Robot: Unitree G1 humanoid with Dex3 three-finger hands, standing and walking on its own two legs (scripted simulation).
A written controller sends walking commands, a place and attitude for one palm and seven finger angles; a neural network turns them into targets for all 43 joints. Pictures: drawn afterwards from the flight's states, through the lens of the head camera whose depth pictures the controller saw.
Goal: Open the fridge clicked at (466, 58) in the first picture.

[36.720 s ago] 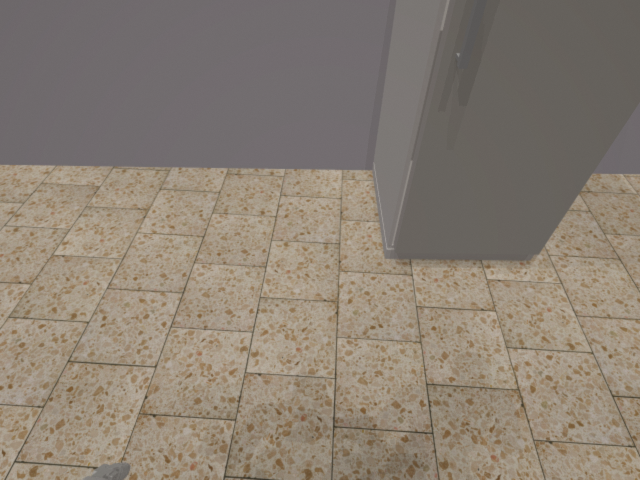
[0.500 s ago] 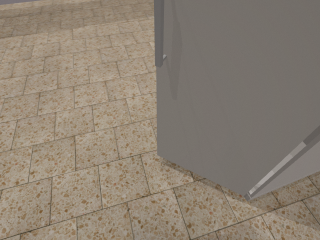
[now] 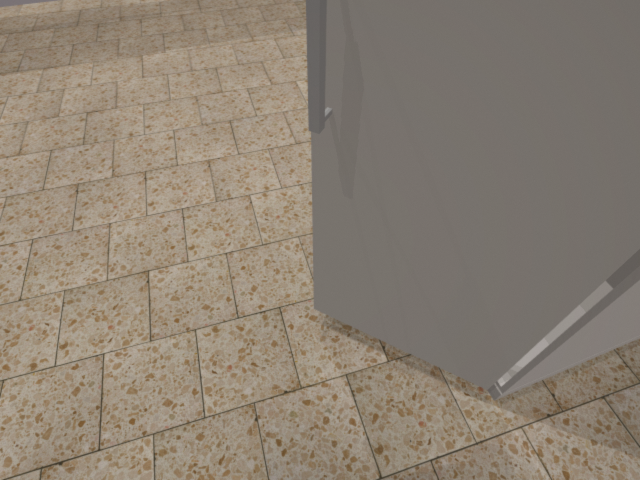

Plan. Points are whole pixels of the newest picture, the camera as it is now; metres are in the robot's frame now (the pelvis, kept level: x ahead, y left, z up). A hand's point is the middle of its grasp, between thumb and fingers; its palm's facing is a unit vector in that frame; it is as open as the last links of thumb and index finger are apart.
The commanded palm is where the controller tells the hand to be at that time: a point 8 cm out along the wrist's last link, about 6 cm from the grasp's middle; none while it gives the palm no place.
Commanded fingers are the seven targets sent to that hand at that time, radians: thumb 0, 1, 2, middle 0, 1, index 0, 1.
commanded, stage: turn to face it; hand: left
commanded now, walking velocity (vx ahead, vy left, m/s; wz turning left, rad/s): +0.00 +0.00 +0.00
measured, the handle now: (322, 48) +0.66 +0.04 +0.20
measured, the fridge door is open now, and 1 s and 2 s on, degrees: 42 42 42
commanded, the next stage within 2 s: take the last steps up to it in 0.90 s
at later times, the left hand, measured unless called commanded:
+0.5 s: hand out of the picture +0.04 +0.17 -0.18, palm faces -0.10 -0.96 -0.27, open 7.4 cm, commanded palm none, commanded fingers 0.00 0.90 0.90 -0.20 -0.30 -0.20 -0.30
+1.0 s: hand out of the picture +0.13 +0.18 -0.17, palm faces -0.31 -0.92 -0.25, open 7.4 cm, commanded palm none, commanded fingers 0.00 0.90 0.90 -0.20 -0.30 -0.20 -0.30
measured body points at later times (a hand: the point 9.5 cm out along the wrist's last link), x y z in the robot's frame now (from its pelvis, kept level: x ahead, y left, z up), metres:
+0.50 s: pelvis -0.01 -0.02 -0.02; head +0.03 -0.05 +0.43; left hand +0.05 +0.22 -0.16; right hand -0.01 -0.26 -0.18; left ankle -0.03 +0.07 -0.74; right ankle -0.02 -0.14 -0.74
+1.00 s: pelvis -0.02 +0.01 -0.01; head +0.02 -0.01 +0.44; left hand +0.14 +0.22 -0.15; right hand -0.04 -0.24 -0.16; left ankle +0.01 +0.13 -0.74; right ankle -0.07 -0.11 -0.74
